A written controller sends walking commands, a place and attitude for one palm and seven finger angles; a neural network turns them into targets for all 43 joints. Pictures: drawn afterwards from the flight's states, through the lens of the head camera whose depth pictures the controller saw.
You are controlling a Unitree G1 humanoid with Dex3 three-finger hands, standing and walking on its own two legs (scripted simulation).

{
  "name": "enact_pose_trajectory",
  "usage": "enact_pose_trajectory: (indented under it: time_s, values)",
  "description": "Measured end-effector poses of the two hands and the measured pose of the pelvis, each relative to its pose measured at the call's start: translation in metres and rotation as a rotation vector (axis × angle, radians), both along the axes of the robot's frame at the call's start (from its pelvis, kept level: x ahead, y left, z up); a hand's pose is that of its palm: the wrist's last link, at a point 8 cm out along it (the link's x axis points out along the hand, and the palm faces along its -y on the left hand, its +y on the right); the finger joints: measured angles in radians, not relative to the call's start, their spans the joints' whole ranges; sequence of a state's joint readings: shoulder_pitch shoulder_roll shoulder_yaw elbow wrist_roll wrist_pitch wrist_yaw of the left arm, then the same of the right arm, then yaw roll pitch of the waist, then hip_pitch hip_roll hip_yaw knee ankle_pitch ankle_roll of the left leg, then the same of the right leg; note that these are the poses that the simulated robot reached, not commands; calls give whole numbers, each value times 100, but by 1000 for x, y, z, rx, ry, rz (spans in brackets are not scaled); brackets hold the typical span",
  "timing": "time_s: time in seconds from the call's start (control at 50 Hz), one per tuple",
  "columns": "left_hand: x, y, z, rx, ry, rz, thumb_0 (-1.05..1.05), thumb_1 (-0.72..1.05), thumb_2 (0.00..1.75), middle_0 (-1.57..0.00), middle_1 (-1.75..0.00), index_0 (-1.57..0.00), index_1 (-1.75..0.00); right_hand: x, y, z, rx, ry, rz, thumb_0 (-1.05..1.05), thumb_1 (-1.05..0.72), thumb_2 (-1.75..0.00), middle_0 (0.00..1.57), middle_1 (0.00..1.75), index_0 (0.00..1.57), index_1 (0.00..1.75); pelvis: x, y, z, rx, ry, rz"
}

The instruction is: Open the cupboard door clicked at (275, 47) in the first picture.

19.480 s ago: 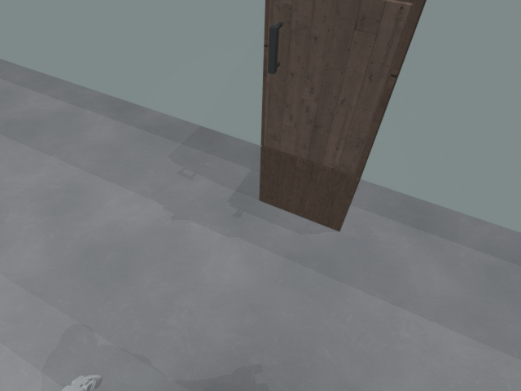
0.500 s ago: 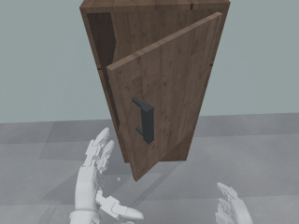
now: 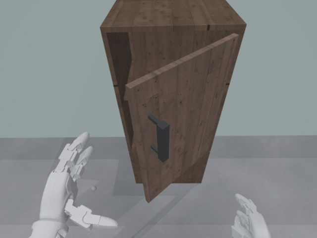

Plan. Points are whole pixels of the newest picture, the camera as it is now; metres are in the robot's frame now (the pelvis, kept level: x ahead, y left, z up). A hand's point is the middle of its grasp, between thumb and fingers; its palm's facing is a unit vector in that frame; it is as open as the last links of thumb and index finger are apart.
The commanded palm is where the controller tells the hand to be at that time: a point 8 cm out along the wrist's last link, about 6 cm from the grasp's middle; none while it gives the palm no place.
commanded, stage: draw the hand back to the body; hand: left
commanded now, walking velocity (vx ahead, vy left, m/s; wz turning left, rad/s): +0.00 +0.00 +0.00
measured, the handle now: (158, 138) +0.36 +0.04 +0.08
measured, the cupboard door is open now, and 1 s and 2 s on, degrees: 41 41 41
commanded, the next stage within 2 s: step back with the hand held close in 1.02 s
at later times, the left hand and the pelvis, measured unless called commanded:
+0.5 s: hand (33, 163) +0.21 +0.26 +0.17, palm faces +0.32 -0.87 -0.37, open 10.8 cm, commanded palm +0.16 +0.31 +0.19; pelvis +0.01 +0.03 +0.03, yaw -1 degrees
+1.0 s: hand (19, 159) +0.21 +0.28 +0.19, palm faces +0.41 -0.83 -0.38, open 7.5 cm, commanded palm +0.16 +0.32 +0.21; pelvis +0.01 +0.02 +0.04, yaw -2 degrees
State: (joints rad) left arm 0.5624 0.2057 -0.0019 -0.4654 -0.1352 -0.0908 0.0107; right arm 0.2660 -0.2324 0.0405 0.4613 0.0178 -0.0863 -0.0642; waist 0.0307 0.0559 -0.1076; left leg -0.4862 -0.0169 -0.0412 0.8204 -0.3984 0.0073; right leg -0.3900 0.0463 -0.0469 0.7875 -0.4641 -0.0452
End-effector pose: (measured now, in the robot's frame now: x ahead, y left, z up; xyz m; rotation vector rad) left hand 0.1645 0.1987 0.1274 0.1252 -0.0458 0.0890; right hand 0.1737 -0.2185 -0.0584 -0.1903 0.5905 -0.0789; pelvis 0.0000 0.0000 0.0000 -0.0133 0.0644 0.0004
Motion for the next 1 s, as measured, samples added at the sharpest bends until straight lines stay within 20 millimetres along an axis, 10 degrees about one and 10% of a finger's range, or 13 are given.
enact_pose_trajectory:
  time_s: [0.68,1.0]
  values:
    - [5,128,83,335,-108,324,1,66,80,-20,-30,-20,-30,14,34,22,-31,84,1,1,-91,-90,20,30,20,30,15,33,36,0,-110,-29]
    - [2,114,74,302,-84,318,2,88,90,-20,-30,-21,-30,4,14,21,-43,97,-28,1,-91,-90,20,30,20,30,11,21,37,0,-123,-29]
